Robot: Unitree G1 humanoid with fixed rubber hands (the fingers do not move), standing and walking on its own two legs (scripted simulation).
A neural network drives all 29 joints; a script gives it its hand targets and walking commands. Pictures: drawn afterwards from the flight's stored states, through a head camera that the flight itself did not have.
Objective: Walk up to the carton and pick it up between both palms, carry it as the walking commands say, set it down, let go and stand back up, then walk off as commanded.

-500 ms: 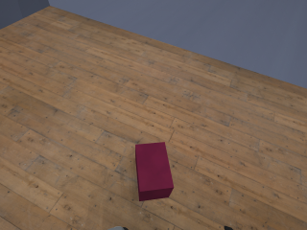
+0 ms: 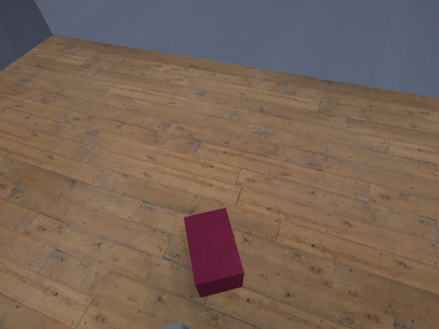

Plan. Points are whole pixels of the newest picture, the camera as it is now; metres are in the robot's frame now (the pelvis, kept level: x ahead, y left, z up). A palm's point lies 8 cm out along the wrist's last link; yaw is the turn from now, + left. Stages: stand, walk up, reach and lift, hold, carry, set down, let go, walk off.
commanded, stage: walk up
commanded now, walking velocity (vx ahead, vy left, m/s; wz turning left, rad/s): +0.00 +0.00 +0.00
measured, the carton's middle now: (213, 252) +0.49 +0.05 -0.67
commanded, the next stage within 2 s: none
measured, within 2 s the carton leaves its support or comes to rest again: neither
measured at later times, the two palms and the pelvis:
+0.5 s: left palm out of the picture -0.01 +0.25 -0.15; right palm out of the picture +0.01 -0.18 -0.14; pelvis +0.00 +0.03 +0.00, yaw +1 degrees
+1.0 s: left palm out of the picture -0.02 +0.36 -0.17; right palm out of the picture +0.03 -0.16 -0.13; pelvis -0.02 +0.10 -0.02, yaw +7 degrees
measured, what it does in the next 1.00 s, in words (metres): steps to the left: left foot, then left foot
